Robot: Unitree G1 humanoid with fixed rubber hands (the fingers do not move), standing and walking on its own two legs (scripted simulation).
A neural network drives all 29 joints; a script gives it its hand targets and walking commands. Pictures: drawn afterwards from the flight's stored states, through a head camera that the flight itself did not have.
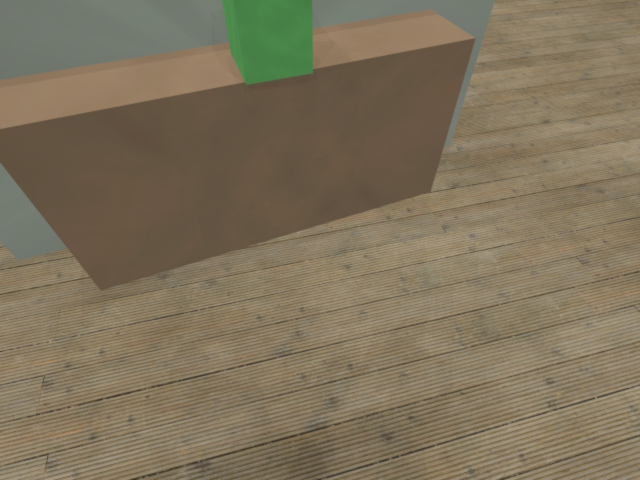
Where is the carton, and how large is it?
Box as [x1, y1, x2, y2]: [222, 0, 312, 84]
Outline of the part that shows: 222,0 231,53 246,84 312,72 311,0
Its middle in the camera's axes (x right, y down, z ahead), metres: -0.15 -0.62 +1.09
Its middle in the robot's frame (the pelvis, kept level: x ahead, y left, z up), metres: +1.24 +0.16 +0.05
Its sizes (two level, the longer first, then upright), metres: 0.210 0.200 0.250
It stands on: a pedestal, 0.70 m high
